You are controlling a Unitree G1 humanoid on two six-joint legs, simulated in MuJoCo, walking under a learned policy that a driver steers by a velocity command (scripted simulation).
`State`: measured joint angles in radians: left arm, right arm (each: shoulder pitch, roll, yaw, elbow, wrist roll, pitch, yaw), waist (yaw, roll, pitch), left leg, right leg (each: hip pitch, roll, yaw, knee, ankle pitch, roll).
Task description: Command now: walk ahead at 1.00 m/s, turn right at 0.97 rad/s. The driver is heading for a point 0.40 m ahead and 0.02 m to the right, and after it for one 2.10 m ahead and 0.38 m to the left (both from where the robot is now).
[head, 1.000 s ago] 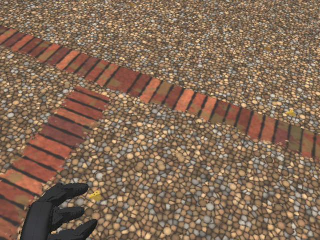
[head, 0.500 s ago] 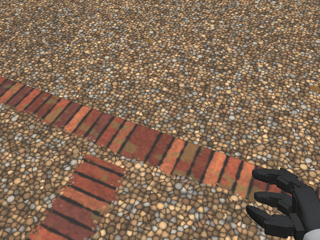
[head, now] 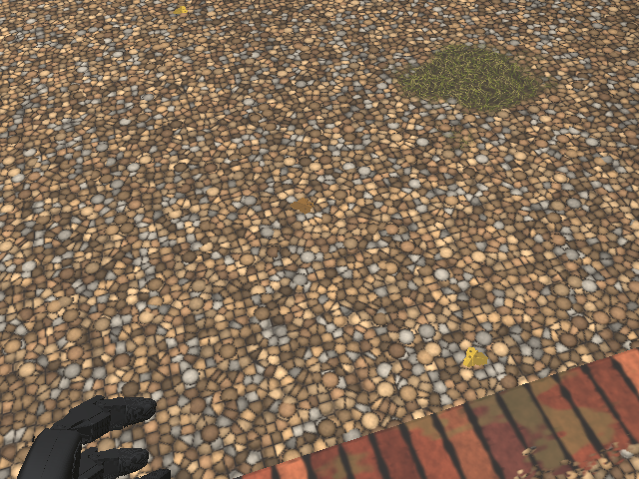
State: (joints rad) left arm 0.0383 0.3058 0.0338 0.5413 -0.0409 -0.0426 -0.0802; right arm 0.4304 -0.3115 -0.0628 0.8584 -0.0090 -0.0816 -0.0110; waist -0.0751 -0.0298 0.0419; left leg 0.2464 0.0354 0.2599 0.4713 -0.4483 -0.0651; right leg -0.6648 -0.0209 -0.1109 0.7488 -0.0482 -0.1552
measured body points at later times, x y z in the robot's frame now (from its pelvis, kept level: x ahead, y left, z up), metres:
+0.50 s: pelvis +0.41 +0.03 +0.01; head +0.45 +0.02 +0.46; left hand +0.54 +0.29 -0.10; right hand +0.56 -0.26 -0.07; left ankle +0.59 +0.07 -0.69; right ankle +0.20 -0.05 -0.61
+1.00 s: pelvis +0.55 -0.02 +0.04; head +0.58 -0.02 +0.49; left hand +0.69 +0.29 -0.03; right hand +0.76 -0.29 -0.04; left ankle +0.59 +0.07 -0.69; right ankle +0.65 -0.13 -0.70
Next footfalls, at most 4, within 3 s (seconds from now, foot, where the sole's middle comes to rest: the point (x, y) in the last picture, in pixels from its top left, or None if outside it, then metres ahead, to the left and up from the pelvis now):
0.42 left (295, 398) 0.63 0.06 -0.73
0.98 right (372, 369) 0.69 -0.11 -0.73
1.48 left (270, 447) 0.53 0.11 -0.73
2.00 right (366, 379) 0.66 -0.10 -0.73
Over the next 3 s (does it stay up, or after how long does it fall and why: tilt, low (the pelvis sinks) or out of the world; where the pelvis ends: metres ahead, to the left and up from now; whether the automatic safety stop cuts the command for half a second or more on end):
stays up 0.77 0.05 0.03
